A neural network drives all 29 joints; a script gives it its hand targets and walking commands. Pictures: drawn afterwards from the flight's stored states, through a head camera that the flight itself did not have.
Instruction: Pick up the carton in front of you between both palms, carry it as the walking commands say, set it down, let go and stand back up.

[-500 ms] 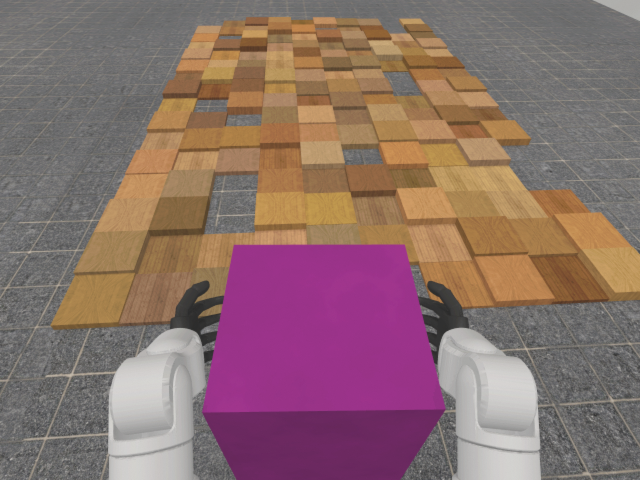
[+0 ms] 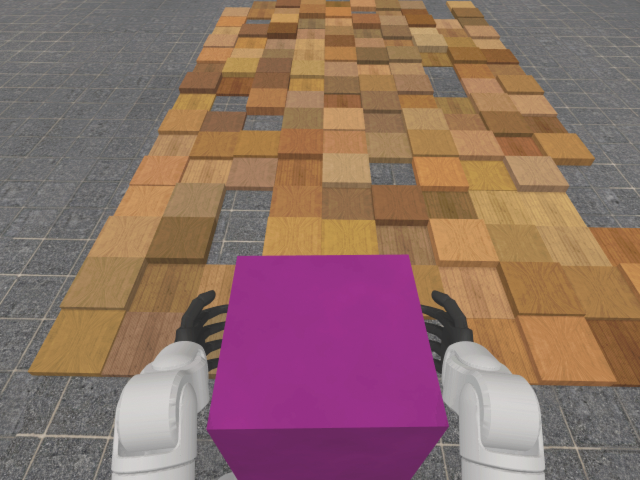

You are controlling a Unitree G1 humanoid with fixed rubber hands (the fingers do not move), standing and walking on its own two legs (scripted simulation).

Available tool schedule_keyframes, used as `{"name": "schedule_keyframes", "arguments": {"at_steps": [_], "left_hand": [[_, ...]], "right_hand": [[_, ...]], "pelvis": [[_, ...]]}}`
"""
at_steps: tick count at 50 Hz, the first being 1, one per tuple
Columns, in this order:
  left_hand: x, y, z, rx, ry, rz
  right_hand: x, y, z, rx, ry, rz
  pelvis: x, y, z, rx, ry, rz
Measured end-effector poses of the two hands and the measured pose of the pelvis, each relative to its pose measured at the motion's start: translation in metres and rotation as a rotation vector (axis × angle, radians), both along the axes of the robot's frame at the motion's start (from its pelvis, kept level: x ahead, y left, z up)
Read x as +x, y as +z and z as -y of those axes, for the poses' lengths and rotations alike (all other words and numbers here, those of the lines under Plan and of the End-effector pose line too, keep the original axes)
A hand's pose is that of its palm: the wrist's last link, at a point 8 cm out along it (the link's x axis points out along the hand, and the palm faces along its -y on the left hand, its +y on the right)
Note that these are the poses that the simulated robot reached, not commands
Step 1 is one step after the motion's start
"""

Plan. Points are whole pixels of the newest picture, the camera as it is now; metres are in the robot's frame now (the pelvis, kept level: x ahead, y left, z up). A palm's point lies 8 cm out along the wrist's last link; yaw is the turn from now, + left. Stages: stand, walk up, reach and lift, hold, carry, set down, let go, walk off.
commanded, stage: carry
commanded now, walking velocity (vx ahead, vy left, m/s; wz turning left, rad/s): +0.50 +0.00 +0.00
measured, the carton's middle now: (323, 378) +0.26 +0.01 -0.01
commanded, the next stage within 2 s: none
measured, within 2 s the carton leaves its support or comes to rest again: neither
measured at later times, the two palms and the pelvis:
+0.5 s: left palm (231, 110) +0.66 +0.17 +0.14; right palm (409, 115) +0.64 -0.13 +0.14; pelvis +0.33 +0.04 +0.00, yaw -2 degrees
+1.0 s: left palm (260, 25) +1.04 +0.17 +0.14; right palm (387, 21) +1.06 -0.13 +0.15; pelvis +0.65 +0.00 +0.01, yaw -1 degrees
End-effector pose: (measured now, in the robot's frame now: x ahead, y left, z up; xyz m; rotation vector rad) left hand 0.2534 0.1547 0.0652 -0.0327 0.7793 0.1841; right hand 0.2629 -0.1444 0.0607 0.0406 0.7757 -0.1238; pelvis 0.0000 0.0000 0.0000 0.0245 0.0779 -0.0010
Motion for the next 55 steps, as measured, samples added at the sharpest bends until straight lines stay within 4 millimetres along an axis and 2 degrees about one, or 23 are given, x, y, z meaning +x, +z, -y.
{"name": "schedule_keyframes", "arguments": {"at_steps": [5, 11, 16, 20, 27, 31, 35, 39, 43, 47, 50, 55], "left_hand": [[0.082, 0.014, -0.004, -0.008, -0.029, 0.089], [0.194, 0.017, -0.019, -0.056, -0.052, 0.195], [0.269, 0.028, -0.023, -0.072, -0.072, 0.134], [0.328, 0.046, -0.021, -0.081, -0.085, 0.145], [0.446, 0.077, -0.012, -0.022, -0.100, 0.179], [0.518, 0.079, -0.001, 0.015, -0.100, 0.146], [0.589, 0.072, 0.011, 0.057, -0.093, 0.093], [0.641, 0.060, 0.011, 0.056, -0.059, 0.014], [0.689, 0.061, 0.004, 0.022, -0.008, 0.012], [0.743, 0.071, -0.005, -0.011, 0.036, 0.074], [0.788, 0.077, -0.013, -0.035, 0.050, 0.123], [0.871, 0.076, -0.025, -0.054, 0.006, 0.185]], "right_hand": [[0.072, 0.016, -0.004, -0.002, -0.034, 0.089], [0.175, 0.029, -0.019, -0.022, -0.078, 0.193], [0.239, 0.038, -0.024, -0.006, -0.125, 0.133], [0.294, 0.057, -0.022, -0.015, -0.136, 0.145], [0.418, 0.086, -0.012, -0.055, -0.078, 0.175], [0.495, 0.084, -0.001, -0.062, -0.041, 0.143], [0.575, 0.070, 0.012, -0.048, -0.002, 0.091], [0.641, 0.062, 0.011, -0.030, 0.022, 0.014], [0.700, 0.066, 0.004, -0.007, 0.025, 0.010], [0.758, 0.078, -0.005, 0.022, 0.012, 0.069], [0.801, 0.086, -0.013, 0.035, -0.007, 0.117], [0.870, 0.090, -0.024, -0.001, -0.042, 0.180]], "pelvis": [[0.075, -0.009, -0.011, -0.011, -0.006, 0.009], [0.171, -0.036, -0.033, -0.003, -0.035, 0.034], [0.224, -0.019, -0.044, -0.024, -0.058, 0.017], [0.268, -0.007, -0.046, -0.038, -0.051, 0.011], [0.354, -0.005, -0.034, -0.037, -0.030, 0.006], [0.414, -0.015, -0.020, -0.028, -0.019, 0.006], [0.469, -0.023, -0.005, -0.059, -0.011, 0.012], [0.508, -0.010, 0.004, -0.046, -0.012, -0.002], [0.550, 0.003, 0.009, -0.036, -0.008, -0.017], [0.601, 0.009, 0.006, -0.029, -0.009, -0.032], [0.647, 0.008, -0.001, -0.033, -0.009, -0.039], [0.732, -0.013, -0.022, -0.041, -0.019, -0.016]]}}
